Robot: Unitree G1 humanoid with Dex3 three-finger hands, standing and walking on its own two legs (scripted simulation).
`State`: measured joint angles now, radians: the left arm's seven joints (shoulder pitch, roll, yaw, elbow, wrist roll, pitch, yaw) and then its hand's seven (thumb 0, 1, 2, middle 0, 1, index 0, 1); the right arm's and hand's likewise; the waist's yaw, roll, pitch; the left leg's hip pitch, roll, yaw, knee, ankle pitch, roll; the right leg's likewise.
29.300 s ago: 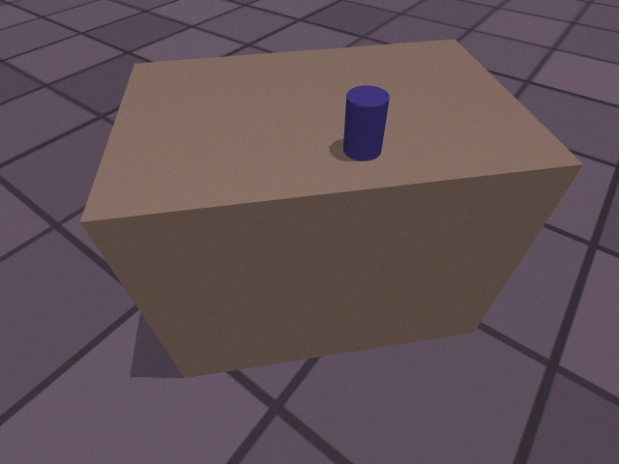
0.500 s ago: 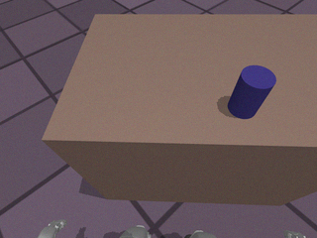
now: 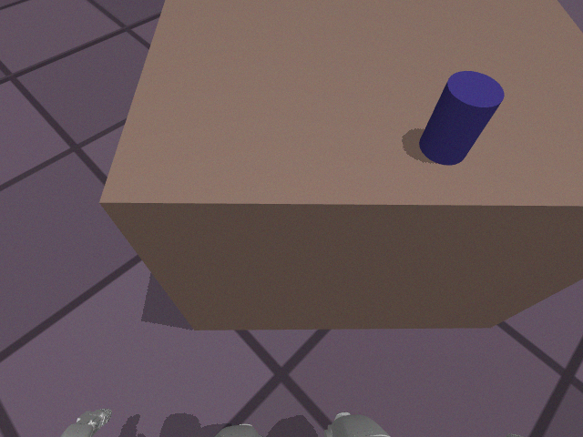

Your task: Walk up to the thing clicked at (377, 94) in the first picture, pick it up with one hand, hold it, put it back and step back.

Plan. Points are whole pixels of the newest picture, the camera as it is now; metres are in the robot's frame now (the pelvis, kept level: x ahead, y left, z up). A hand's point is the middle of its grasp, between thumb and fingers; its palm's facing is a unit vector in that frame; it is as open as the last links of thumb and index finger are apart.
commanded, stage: step back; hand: right
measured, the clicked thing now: (457, 120) +0.59 -0.23 +0.05
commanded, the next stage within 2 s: none
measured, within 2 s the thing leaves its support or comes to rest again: neither
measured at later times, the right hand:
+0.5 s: hand out of the picture -0.03 -0.27 -0.15, palm faces -0.08 +0.90 -0.44, open 7.4 cm
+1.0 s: hand out of the picture -0.15 -0.33 -0.15, palm faces +0.02 +0.92 -0.39, open 7.4 cm
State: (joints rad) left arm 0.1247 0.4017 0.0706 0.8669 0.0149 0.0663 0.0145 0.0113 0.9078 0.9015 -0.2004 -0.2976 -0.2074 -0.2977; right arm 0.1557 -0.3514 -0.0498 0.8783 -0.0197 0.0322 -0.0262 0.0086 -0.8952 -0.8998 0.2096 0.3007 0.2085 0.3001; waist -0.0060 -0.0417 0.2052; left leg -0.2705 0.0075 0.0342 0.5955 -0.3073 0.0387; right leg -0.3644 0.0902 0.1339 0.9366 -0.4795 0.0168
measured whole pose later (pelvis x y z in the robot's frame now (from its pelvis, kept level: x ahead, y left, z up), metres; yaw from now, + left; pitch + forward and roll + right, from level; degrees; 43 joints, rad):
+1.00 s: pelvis -0.26 -0.06 +0.00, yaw -3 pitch -2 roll +2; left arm 0.21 0.35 0.07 0.84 0.04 0.06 -0.01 0.01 0.91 0.90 -0.20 -0.30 -0.21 -0.30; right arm 0.14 -0.41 -0.06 0.84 0.00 0.06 -0.03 0.01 -0.90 -0.90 0.21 0.30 0.20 0.30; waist 0.03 0.02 0.13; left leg -0.51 -0.08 -0.12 1.11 -0.50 0.00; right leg -0.30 0.00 0.06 0.66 -0.33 -0.02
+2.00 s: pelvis -0.50 -0.10 +0.00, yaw +4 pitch -3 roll +2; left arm 0.22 0.40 0.06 0.96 0.02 0.01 0.00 0.01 0.91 0.90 -0.20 -0.30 -0.21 -0.30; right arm 0.22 -0.35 -0.06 0.99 -0.04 0.01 0.02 0.01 -0.90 -0.90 0.21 0.30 0.20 0.30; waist 0.02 -0.03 0.08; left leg -0.22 -0.04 -0.03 0.57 -0.31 0.01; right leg -0.32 -0.04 0.01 0.79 -0.48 -0.02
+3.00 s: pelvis -0.45 -0.07 +0.01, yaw +4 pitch -3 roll +0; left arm 0.11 0.35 0.00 1.11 0.00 -0.02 -0.01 0.01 0.91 0.90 -0.20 -0.30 -0.21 -0.30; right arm 0.05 -0.34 -0.01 1.09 -0.01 -0.01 0.02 0.01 -0.90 -0.90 0.21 0.30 0.21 0.30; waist 0.00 0.00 0.06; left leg -0.20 0.04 0.03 0.44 -0.18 -0.01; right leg -0.09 -0.03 0.00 0.41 -0.26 0.03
